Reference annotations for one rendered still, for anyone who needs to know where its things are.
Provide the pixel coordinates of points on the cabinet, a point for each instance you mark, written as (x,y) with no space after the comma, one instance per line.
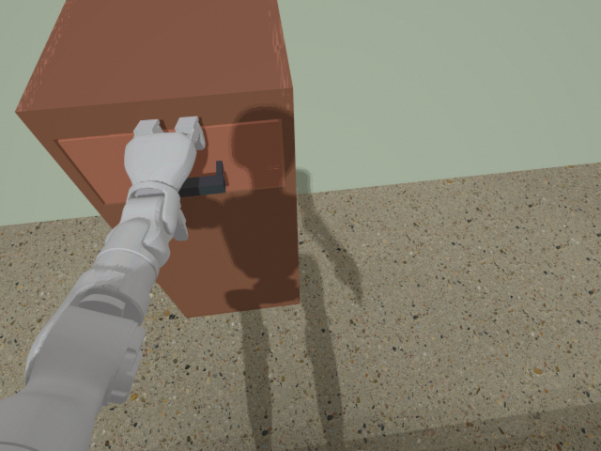
(110,63)

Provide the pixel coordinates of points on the handle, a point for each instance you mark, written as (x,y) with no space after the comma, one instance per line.
(204,185)

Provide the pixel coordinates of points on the robot left upper arm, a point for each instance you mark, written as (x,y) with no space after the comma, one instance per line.
(87,360)

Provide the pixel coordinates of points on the left robot hand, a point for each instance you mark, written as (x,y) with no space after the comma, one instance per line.
(165,157)

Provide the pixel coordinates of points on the left robot forearm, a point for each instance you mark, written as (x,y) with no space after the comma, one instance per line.
(120,280)

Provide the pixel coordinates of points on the drawer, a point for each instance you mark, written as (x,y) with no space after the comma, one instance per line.
(250,152)

